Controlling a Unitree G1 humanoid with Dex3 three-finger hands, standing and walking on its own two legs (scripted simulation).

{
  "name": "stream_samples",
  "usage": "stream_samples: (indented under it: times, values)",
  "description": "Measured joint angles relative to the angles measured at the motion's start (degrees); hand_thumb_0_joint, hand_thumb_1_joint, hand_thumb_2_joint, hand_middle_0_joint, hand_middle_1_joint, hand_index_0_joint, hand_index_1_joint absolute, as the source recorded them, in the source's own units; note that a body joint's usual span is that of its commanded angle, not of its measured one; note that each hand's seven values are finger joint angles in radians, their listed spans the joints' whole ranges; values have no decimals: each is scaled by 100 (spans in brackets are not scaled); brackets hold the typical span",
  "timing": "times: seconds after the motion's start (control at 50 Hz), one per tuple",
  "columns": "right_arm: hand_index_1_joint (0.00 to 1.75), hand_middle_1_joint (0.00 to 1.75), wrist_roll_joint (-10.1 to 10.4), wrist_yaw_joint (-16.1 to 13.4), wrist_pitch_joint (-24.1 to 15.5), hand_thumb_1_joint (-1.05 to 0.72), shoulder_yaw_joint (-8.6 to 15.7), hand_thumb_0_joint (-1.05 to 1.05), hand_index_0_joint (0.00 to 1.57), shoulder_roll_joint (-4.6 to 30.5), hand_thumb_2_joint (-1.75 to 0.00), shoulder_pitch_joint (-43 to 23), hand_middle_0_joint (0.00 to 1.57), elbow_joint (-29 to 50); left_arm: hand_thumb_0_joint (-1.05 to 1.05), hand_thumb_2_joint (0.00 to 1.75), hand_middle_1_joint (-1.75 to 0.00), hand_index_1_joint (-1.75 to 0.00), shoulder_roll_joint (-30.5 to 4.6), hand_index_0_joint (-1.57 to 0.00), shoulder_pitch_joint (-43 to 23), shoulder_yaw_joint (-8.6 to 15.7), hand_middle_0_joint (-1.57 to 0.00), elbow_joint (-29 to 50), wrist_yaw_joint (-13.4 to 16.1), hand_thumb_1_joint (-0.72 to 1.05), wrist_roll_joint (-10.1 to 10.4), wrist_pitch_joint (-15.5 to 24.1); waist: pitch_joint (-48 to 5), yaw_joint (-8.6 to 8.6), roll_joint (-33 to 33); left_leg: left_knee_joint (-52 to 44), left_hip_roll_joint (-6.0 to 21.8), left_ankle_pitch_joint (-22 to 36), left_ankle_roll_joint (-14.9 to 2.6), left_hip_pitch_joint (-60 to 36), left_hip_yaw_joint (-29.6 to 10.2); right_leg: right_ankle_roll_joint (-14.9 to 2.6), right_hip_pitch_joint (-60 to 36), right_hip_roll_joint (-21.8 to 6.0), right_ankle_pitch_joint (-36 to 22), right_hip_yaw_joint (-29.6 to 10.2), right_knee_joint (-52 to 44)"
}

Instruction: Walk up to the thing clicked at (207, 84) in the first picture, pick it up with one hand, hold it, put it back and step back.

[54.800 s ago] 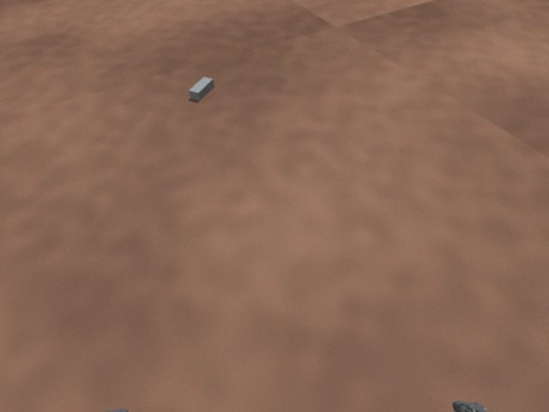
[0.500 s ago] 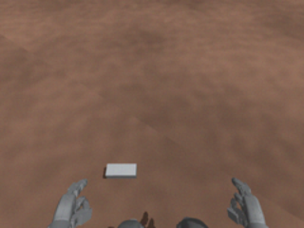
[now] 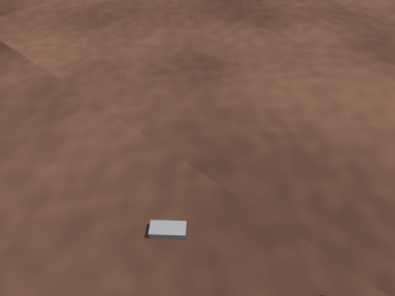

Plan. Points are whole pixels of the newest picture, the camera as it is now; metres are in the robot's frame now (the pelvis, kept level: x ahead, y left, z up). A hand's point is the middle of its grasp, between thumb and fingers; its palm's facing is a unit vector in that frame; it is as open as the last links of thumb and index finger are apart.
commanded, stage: stand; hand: left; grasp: from above
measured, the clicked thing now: (168, 229) +0.52 +0.20 -0.74
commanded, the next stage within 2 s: step back in 1.98 s
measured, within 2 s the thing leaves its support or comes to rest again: neither
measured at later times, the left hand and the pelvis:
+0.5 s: hand out of the picture +0.04 +0.23 -0.15, palm faces +0.03 -0.94 -0.35, open 7.4 cm; pelvis -0.01 -0.01 +0.01, yaw +0 degrees
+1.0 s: hand out of the picture +0.09 +0.22 -0.15, palm faces +0.01 -0.94 -0.33, open 7.4 cm; pelvis +0.01 -0.02 +0.01, yaw +0 degrees
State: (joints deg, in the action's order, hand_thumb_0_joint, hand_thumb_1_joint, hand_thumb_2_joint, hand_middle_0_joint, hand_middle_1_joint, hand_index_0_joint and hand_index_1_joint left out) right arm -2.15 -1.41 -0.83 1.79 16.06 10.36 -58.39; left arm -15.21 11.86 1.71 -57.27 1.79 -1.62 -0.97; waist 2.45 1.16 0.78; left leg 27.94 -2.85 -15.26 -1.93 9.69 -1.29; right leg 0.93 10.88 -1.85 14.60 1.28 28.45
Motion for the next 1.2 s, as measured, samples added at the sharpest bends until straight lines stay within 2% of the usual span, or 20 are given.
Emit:
stream_samples:
  times: [0.2, 0.44, 0.88, 1.2]
  values:
    - [30, 30, 50, 2, 46, -90, -12, 1, 20, 26, -90, -130, 20, -387, 1, 90, -30, -30, -35, -21, -183, -10, -20, -607, -18, 90, -4, 50, 50, 5, 47, -599, -10, 353, 16, -358, -20, -5, -315, -14, -296, 12, -497]
    - [30, 30, 76, 38, 62, -91, -20, 1, 20, 138, -90, -184, 20, -627, 1, 90, -30, -30, -137, -20, -281, -15, -20, -934, -38, 90, 8, 109, 87, -31, 96, -788, 81, 462, 89, -406, -62, -71, -401, 77, -437, 55, -759]
    - [30, 30, 117, 18, 15, -91, -151, 0, 20, 211, -90, -335, 20, -727, 1, 90, -30, -30, -135, -21, -662, -38, -20, -1016, -92, 90, 64, 140, 81, -88, 63, -959, 169, 425, 147, -509, -63, -126, -518, 167, -442, 53, -987]
    - [30, 30, 129, 32, -3, -91, -156, 0, 20, 265, -90, -417, 20, -701, 1, 90, -30, -30, -218, -21, -745, -24, -20, -986, -107, 90, 82, 154, 41, -103, 51, -1037, 175, 393, 138, -578, -41, -115, -582, 173, -423, 29, -1073]
